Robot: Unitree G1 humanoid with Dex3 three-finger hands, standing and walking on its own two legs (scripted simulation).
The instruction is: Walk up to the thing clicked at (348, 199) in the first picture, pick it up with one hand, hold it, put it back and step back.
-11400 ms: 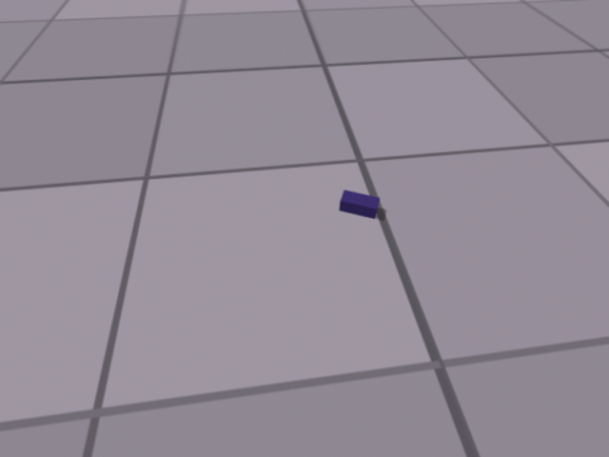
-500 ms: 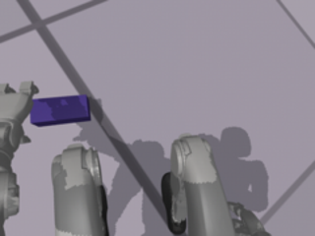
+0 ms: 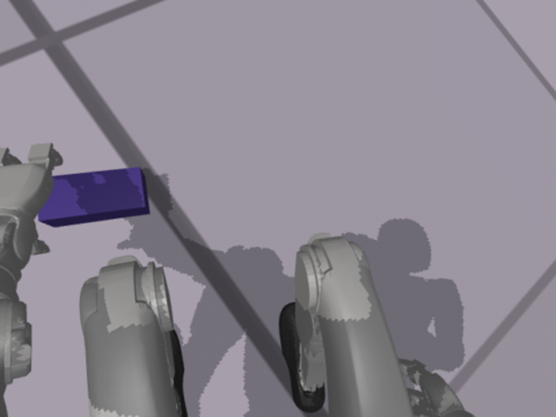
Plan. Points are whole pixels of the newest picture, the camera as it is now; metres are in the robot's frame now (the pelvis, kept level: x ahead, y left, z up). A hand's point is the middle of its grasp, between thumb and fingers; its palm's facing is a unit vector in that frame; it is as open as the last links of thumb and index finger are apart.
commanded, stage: rise first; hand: left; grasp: from above
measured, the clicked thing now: (97, 197) +0.46 +0.26 -0.29
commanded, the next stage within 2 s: approach in 1.26 s
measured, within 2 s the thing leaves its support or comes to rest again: neither
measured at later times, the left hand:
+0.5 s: hand (39, 203) +0.42 +0.31 -0.18, palm faces -0.45 -0.07 -0.89, open 14.3 cm
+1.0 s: hand (31, 204) +0.41 +0.31 -0.16, palm faces -0.45 -0.06 -0.89, open 14.3 cm
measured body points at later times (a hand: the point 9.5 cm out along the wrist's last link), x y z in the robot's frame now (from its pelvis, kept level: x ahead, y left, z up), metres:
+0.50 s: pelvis +0.00 +0.00 -0.01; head +0.23 +0.06 +0.37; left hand +0.44 +0.31 -0.13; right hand +0.07 -0.28 -0.12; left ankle +0.08 +0.14 -0.29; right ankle +0.09 -0.13 -0.29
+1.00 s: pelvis +0.00 +0.00 +0.00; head +0.22 +0.07 +0.39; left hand +0.43 +0.32 -0.11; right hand +0.07 -0.28 -0.11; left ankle +0.08 +0.14 -0.29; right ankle +0.09 -0.13 -0.29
